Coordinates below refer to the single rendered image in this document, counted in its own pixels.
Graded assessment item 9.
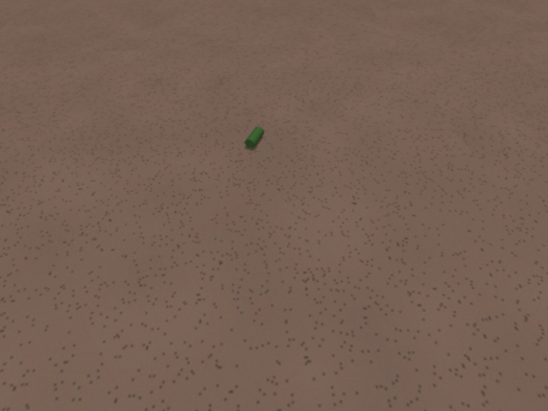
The can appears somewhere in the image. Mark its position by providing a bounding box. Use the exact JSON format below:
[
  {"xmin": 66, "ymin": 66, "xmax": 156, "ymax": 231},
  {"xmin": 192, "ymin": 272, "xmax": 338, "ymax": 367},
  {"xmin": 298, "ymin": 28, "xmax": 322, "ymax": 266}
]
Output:
[{"xmin": 245, "ymin": 127, "xmax": 264, "ymax": 149}]

